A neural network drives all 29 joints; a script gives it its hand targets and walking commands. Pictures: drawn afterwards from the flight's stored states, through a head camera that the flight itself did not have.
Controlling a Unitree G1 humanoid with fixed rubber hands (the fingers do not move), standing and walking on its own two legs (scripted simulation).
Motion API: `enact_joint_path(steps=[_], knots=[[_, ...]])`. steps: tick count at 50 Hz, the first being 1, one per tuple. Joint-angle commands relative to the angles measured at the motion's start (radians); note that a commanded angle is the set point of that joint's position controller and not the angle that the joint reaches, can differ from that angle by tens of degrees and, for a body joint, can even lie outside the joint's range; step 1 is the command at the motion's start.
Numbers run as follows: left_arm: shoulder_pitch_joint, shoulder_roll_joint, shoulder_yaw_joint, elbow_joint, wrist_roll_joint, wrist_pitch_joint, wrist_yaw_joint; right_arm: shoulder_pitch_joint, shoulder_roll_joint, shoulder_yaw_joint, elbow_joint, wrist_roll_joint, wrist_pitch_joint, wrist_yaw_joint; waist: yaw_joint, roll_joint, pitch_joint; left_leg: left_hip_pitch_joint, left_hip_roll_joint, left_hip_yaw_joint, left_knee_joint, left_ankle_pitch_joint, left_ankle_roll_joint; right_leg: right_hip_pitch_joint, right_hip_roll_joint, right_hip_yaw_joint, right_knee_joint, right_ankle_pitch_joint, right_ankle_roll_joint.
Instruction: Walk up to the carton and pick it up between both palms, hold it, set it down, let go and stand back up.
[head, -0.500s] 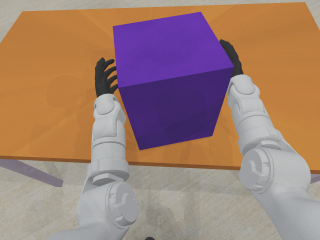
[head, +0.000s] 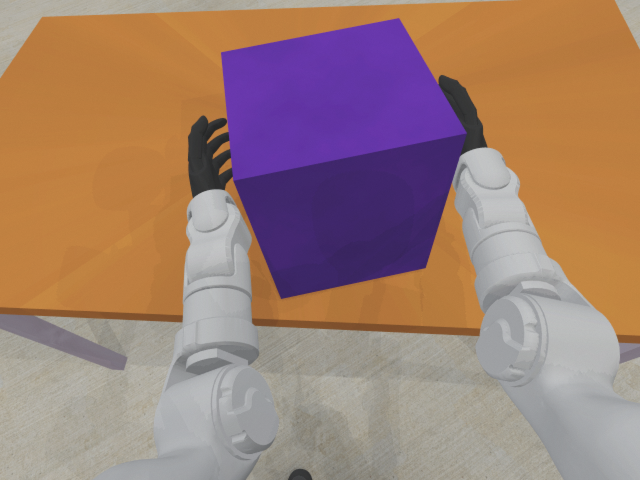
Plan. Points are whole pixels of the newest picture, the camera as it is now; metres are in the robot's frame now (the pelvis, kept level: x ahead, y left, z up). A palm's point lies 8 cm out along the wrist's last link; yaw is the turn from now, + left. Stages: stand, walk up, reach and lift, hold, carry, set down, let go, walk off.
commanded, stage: set down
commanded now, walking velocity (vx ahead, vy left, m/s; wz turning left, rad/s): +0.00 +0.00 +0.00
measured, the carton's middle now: (334, 172) +0.48 +0.07 +0.06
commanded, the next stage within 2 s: none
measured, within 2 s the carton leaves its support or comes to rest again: neither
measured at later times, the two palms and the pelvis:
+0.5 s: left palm (215, 191) +0.42 +0.20 +0.08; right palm (466, 148) +0.50 -0.09 +0.09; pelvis -0.01 -0.01 -0.01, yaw +0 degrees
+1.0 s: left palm (216, 197) +0.41 +0.20 +0.08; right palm (492, 155) +0.50 -0.12 +0.08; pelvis -0.03 -0.01 -0.01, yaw +0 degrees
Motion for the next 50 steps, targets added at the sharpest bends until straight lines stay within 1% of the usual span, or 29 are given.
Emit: enact_joint_path(steps=[1,6,10,13,15,19,24,25,27,33,35,40,42,44,47,50], knots=[[-0.556,-0.058,-0.194,0.019,0.046,-0.05,0.023,-0.551,0.104,0.083,0.092,0.008,-0.012,0.037,0.056,-0.09,-0.761,0.336,-0.011,0.1,0.144,0.707,0.007,0.122,0.006,-0.038,0.06,0.524,0.049],[-0.597,-0.014,-0.199,0.06,0.0,-0.052,0.042,-0.591,0.086,0.155,0.098,0.082,0.018,0.017,0.062,-0.108,-0.777,0.253,-0.027,0.106,0.123,0.613,0.016,0.193,0.005,-0.018,0.087,0.554,0.055],[-0.616,0.027,-0.192,0.099,-0.025,-0.067,0.044,-0.609,0.073,0.18,0.09,0.101,0.029,0.007,0.066,-0.14,-0.801,0.085,-0.047,0.122,0.084,0.494,0.033,0.315,-0.012,0.002,0.125,0.646,0.064],[-0.624,0.077,-0.184,0.122,-0.049,-0.082,0.051,-0.632,0.027,0.202,0.08,0.125,0.034,0.002,0.074,-0.151,-0.832,0.005,-0.055,0.128,0.07,0.455,0.041,0.372,-0.017,0.011,0.152,0.706,0.068],[-0.634,0.109,-0.184,0.127,-0.072,-0.092,0.058,-0.654,-0.01,0.221,0.081,0.15,0.039,-0.002,0.08,-0.154,-0.859,-0.017,-0.058,0.129,0.074,0.467,0.041,0.378,-0.016,0.015,0.165,0.731,0.069],[-0.63,0.172,-0.209,0.138,-0.133,-0.099,0.073,-0.675,-0.095,0.276,0.083,0.215,0.053,-0.015,0.081,-0.162,-0.909,-0.046,-0.06,0.125,0.088,0.495,0.04,0.379,-0.011,0.023,0.186,0.771,0.071],[-0.632,0.193,-0.239,0.165,-0.191,-0.098,0.075,-0.689,-0.128,0.334,0.087,0.275,0.069,-0.033,0.076,-0.193,-0.909,-0.116,-0.06,0.129,0.083,0.449,0.042,0.406,-0.008,0.033,0.193,0.783,0.077],[-0.631,0.2,-0.239,0.167,-0.194,-0.097,0.074,-0.686,-0.135,0.338,0.094,0.283,0.073,-0.034,0.076,-0.193,-0.908,-0.126,-0.059,0.13,0.079,0.44,0.041,0.411,-0.009,0.034,0.194,0.783,0.078],[-0.615,0.221,-0.246,0.151,-0.206,-0.095,0.076,-0.678,-0.168,0.345,0.089,0.301,0.074,-0.035,0.074,-0.186,-0.937,-0.109,-0.054,0.124,0.085,0.465,0.037,0.403,-0.006,0.033,0.198,0.789,0.077],[-0.548,0.285,-0.273,0.112,-0.246,-0.073,0.077,-0.649,-0.287,0.375,0.065,0.35,0.075,-0.032,0.056,-0.168,-0.971,-0.054,-0.043,0.103,0.107,0.536,0.031,0.368,0.0,0.03,0.205,0.812,0.074],[-0.533,0.301,-0.284,0.1,-0.26,-0.062,0.08,-0.646,-0.325,0.386,0.062,0.368,0.078,-0.031,0.05,-0.156,-0.976,-0.014,-0.036,0.093,0.118,0.562,0.027,0.33,0.006,0.027,0.202,0.788,0.071],[-0.475,0.286,-0.336,0.041,-0.303,-0.032,0.087,-0.608,-0.376,0.405,0.054,0.403,0.082,-0.019,0.03,-0.11,-0.979,0.186,-0.005,0.047,0.179,0.71,0.017,0.108,0.031,0.006,0.175,0.678,0.059],[-0.461,0.276,-0.35,0.028,-0.316,-0.026,0.088,-0.594,-0.371,0.411,0.049,0.413,0.082,-0.013,0.034,-0.109,-0.994,0.224,0.005,0.038,0.198,0.739,0.019,0.057,0.038,0.008,0.15,0.647,0.045],[-0.453,0.28,-0.351,0.034,-0.321,-0.026,0.085,-0.584,-0.365,0.423,0.041,0.424,0.082,-0.008,0.038,-0.128,-0.997,0.185,-0.001,0.043,0.193,0.707,0.024,0.103,0.033,0.02,0.147,0.666,0.044],[-0.463,0.317,-0.328,0.045,-0.322,-0.033,0.078,-0.581,-0.374,0.444,0.014,0.43,0.078,-0.006,0.036,-0.17,-0.981,0.024,-0.025,0.066,0.145,0.591,0.044,0.255,0.004,0.04,0.194,0.759,0.077],[-0.462,0.343,-0.308,0.045,-0.316,-0.041,0.074,-0.577,-0.379,0.459,0.008,0.447,0.071,-0.004,0.04,-0.194,-0.966,-0.083,-0.033,0.082,0.109,0.515,0.055,0.36,-0.012,0.055,0.214,0.81,0.09]])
